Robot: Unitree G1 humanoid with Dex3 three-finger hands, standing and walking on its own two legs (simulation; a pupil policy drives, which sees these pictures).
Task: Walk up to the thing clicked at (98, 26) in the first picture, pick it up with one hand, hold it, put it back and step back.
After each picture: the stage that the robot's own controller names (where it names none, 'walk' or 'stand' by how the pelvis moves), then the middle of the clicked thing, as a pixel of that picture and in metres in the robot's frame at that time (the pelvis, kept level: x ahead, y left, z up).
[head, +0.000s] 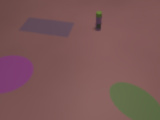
stand; (98, 21) +1.60 -0.15 -0.66
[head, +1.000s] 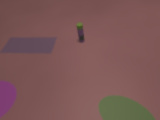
walk; (80, 33) +1.46 +0.18 -0.63
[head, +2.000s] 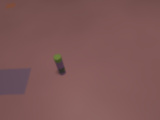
walk; (60, 65) +0.92 +0.33 -0.65
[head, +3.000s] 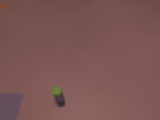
walk; (59, 97) +0.53 +0.25 -0.63
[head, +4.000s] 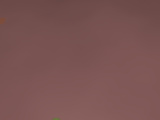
stand; out of the picture +0.34 +0.23 -0.64
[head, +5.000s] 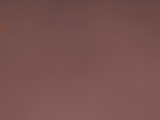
stand; out of the picture +0.33 +0.23 -0.66
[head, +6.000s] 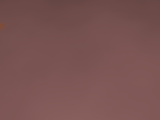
stand; out of the picture +0.33 +0.23 -0.66
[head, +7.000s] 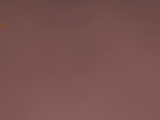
stand; out of the picture +0.32 +0.23 -0.66
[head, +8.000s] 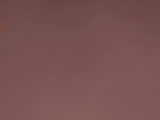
stand; out of the picture +0.32 +0.23 -0.66
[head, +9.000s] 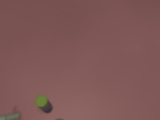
go down; (45, 105) +0.36 +0.24 -0.55
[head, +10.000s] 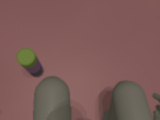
go down; (32, 65) +0.40 +0.28 -0.28
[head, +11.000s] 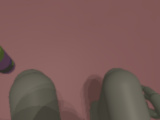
close in; out of the picture +0.37 +0.31 -0.20
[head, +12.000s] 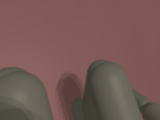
close; out of the picture +0.34 +0.33 -0.14
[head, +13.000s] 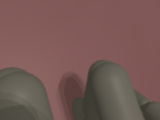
lift; out of the picture +0.33 +0.33 -0.15
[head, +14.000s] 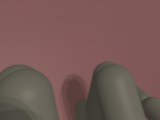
lift; out of the picture +0.30 +0.33 -0.14
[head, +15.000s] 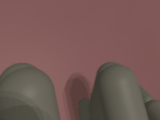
lift; out of the picture +0.27 +0.36 -0.15
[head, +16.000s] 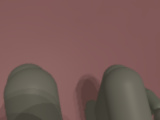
lift; out of the picture +0.25 +0.40 -0.12
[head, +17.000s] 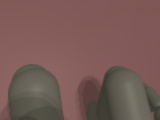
lift; out of the picture +0.25 +0.41 -0.11
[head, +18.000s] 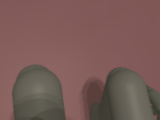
lift; out of the picture +0.26 +0.41 -0.09
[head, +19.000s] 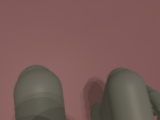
lift; out of the picture +0.26 +0.40 -0.10
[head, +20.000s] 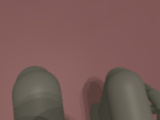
lift; out of the picture +0.27 +0.40 -0.09
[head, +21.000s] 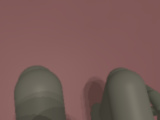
lift; out of the picture +0.27 +0.40 -0.11
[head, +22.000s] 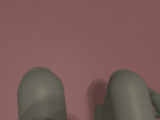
lift; out of the picture +0.27 +0.41 -0.17
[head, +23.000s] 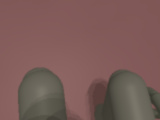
lift; out of the picture +0.26 +0.42 -0.18
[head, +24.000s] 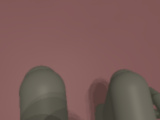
lift; out of the picture +0.25 +0.41 -0.18
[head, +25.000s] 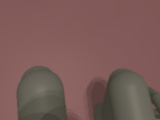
lift; out of the picture +0.25 +0.41 -0.18
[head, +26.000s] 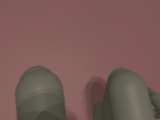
lift; out of the picture +0.24 +0.41 -0.17
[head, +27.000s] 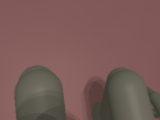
lift; out of the picture +0.24 +0.42 -0.17
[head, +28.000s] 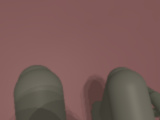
lift; out of the picture +0.24 +0.42 -0.17
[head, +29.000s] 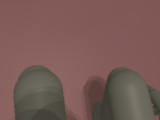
lift; out of the picture +0.24 +0.42 -0.16
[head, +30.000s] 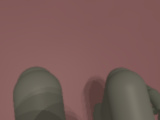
lift; out of the picture +0.24 +0.42 -0.16
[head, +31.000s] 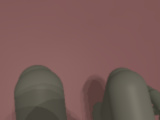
lift; out of the picture +0.23 +0.42 -0.16
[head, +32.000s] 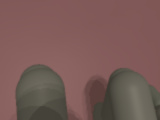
lift; out of the picture +0.23 +0.43 -0.16
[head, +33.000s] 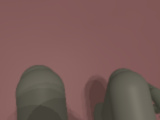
lift; out of the picture +0.23 +0.42 -0.16
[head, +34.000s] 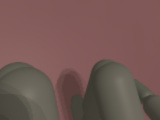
lift; out of the picture +0.23 +0.32 -0.16
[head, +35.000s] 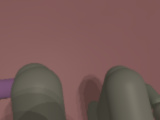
lift; (10, 88) +0.27 +0.26 -0.25
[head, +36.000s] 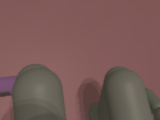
lift; (13, 85) +0.29 +0.26 -0.25
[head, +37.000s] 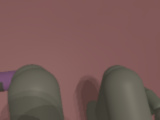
stand; (7, 80) +0.30 +0.27 -0.24
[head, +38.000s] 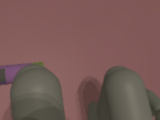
stand; (10, 74) +0.33 +0.27 -0.25
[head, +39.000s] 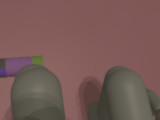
stand; (10, 66) +0.36 +0.28 -0.25
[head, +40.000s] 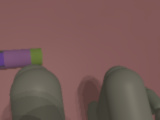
stand; (8, 59) +0.38 +0.28 -0.25
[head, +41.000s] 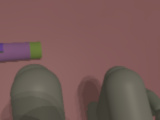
stand; (8, 51) +0.41 +0.29 -0.25
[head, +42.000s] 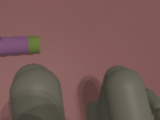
stand; (6, 45) +0.43 +0.29 -0.25
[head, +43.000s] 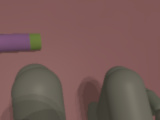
stand; (8, 42) +0.45 +0.30 -0.25
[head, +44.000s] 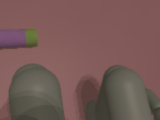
stand; (3, 38) +0.46 +0.30 -0.24
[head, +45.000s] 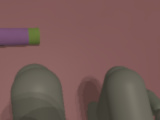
stand; (7, 36) +0.47 +0.30 -0.25
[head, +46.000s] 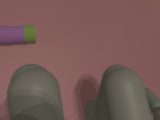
stand; (1, 35) +0.47 +0.31 -0.24
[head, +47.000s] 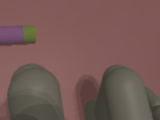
stand; (1, 35) +0.47 +0.31 -0.24
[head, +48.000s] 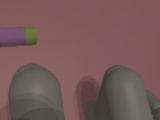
stand; (3, 36) +0.48 +0.31 -0.24
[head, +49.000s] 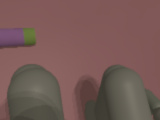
stand; (1, 37) +0.47 +0.31 -0.24
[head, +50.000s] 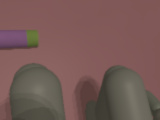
stand; (4, 39) +0.46 +0.30 -0.24
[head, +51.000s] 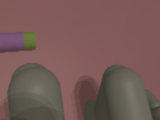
stand; (1, 41) +0.45 +0.30 -0.24
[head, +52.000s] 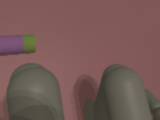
stand; (0, 45) +0.43 +0.30 -0.24
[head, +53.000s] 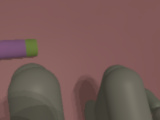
stand; (2, 49) +0.42 +0.29 -0.24
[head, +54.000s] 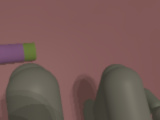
stand; (0, 54) +0.39 +0.29 -0.24
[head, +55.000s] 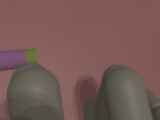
stand; (2, 60) +0.38 +0.29 -0.24
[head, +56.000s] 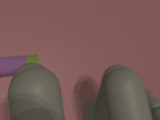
stand; (3, 66) +0.35 +0.28 -0.24
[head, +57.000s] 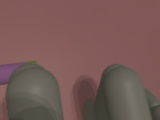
stand; (1, 74) +0.33 +0.27 -0.24
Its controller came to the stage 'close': yes
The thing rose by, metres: 0.08
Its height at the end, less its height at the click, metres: -0.09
